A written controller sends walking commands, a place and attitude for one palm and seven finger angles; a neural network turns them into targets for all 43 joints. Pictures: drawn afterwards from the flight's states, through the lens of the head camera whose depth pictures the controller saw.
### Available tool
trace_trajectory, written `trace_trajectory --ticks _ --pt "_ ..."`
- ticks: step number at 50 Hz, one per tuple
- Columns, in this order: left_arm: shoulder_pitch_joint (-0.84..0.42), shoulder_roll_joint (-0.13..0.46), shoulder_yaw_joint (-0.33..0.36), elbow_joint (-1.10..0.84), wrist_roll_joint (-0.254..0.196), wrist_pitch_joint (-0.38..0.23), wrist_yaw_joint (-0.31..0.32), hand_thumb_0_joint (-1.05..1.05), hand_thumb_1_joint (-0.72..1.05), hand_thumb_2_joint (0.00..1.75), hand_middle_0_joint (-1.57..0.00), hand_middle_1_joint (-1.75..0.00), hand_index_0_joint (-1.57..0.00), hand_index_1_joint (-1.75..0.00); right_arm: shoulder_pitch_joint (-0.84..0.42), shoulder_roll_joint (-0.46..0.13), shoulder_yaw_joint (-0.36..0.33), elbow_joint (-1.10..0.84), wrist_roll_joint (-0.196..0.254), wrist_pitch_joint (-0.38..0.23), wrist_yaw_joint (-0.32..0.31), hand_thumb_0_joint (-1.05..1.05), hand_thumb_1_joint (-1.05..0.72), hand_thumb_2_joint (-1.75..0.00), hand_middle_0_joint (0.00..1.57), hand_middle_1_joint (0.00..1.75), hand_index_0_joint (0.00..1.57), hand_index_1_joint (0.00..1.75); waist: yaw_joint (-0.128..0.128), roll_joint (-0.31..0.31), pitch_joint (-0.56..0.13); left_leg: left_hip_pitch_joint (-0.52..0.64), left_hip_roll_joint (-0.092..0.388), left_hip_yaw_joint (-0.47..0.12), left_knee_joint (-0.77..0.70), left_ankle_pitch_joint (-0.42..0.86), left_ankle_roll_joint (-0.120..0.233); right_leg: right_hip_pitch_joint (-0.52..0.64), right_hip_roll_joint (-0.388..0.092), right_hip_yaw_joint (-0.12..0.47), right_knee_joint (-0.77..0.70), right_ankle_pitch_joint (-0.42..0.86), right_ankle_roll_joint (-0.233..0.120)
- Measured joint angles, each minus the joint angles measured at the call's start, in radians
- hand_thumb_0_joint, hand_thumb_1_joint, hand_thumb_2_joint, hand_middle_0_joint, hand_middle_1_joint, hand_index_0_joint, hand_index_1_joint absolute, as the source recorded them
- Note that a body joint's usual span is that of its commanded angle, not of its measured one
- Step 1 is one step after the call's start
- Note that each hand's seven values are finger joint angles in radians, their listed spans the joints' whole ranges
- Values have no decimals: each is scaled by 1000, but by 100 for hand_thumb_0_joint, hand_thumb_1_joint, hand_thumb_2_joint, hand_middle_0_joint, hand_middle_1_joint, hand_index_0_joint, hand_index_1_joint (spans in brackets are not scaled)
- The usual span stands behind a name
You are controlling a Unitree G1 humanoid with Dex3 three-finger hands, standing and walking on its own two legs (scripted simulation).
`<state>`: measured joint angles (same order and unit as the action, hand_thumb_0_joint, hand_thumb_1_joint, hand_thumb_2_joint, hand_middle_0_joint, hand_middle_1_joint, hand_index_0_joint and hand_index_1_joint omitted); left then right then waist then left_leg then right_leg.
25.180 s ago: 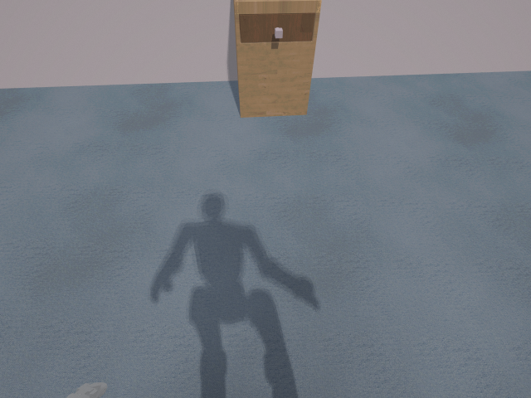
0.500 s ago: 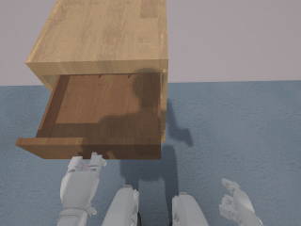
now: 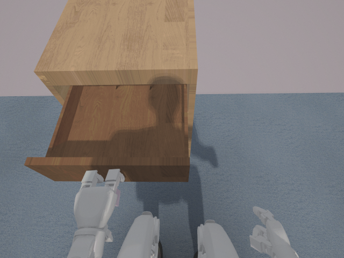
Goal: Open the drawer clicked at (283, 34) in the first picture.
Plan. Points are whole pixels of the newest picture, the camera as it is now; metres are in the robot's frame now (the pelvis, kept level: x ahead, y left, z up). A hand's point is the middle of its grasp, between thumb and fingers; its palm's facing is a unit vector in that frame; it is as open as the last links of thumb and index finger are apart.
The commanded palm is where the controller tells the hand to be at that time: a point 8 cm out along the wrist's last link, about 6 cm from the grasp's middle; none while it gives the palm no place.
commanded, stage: lift the hand off the handle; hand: left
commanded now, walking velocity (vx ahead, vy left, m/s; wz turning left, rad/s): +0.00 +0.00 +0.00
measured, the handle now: (111, 189) +0.28 +0.18 -0.07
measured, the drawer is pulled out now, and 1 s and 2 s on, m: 0.24 0.24 0.24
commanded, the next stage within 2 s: none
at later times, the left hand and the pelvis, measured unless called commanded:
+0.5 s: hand (102, 203) +0.24 +0.18 -0.03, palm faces -0.08 -0.11 -0.99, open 13.8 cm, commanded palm +0.22 +0.17 +0.02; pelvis +0.02 +0.00 +0.03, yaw +0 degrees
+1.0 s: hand (96, 201) +0.24 +0.18 +0.01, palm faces -0.05 -0.12 -0.99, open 13.9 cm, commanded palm +0.22 +0.17 +0.06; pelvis +0.03 +0.00 +0.06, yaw +1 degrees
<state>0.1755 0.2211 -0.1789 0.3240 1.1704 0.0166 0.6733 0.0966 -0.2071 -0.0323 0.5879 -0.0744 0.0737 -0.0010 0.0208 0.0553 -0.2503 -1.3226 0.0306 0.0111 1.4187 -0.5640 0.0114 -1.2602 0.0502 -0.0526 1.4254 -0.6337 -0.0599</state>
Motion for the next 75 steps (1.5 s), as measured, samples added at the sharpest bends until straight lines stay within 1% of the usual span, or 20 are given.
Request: trace_trajectory --ticks 6,13,27,40,50,58,66,72,75 --pt "21 -4 -22 -13 -6 27 -5 0 -49 31 -32 -120 -33 -120 13 -2 7 -11 3 7 0 1 -91 -90 20 30 20 30 -1 1 1 50 -3 3 -47 11 4 51 -2 5 -50 13 6" --pt "35 -9 -40 -21 -8 38 -16 0 -49 31 -31 -120 -32 -120 18 -8 9 -25 5 13 4 1 -91 -90 20 30 20 30 -2 1 -1 99 -6 2 -87 17 5 101 -3 6 -93 21 8" --pt "73 -3 -45 -55 -10 31 -33 0 -49 31 -32 -120 -32 -120 22 -13 10 -57 5 26 16 1 -91 -90 20 30 20 30 1 2 3 181 -9 0 -145 22 3 184 -3 7 -153 27 6" --pt "125 2 -34 -92 -18 17 -48 0 -49 31 -32 -120 -32 -120 41 -10 15 -72 7 33 26 1 -91 -90 20 30 20 30 5 5 7 260 -9 5 -201 32 -3 257 -1 14 -203 37 2" --pt "138 9 -30 -125 -38 21 -69 0 -49 31 -32 -120 -31 -120 55 -16 10 -78 13 40 31 2 -91 -90 20 30 20 30 3 8 14 316 -9 4 -244 46 -7 311 0 15 -244 51 -1" --pt "165 17 -15 -135 -38 8 -72 0 -49 31 -32 -120 -31 -120 63 -17 11 -82 14 43 33 2 -91 -90 20 30 20 30 0 4 20 363 -7 10 -281 58 -10 354 3 22 -276 64 -3" --pt "180 29 -7 -160 -66 16 -92 0 -49 31 -32 -120 -31 -120 66 -23 7 -81 19 43 34 2 -91 -90 20 30 20 30 2 11 31 409 -9 8 -317 73 -8 400 1 22 -313 78 -1" --pt "185 32 -11 -175 -65 7 -102 0 -49 31 -32 -120 -31 -120 68 -24 7 -84 21 47 37 2 -91 -90 20 30 20 30 4 11 36 435 -11 11 -340 83 -7 426 0 25 -337 89 1" --pt "185 32 -17 -184 -64 12 -103 0 -49 31 -32 -120 -31 -120 69 -23 5 -87 22 51 40 2 -91 -90 20 30 20 30 5 14 40 448 -12 11 -349 86 -5 440 -1 25 -347 93 3"
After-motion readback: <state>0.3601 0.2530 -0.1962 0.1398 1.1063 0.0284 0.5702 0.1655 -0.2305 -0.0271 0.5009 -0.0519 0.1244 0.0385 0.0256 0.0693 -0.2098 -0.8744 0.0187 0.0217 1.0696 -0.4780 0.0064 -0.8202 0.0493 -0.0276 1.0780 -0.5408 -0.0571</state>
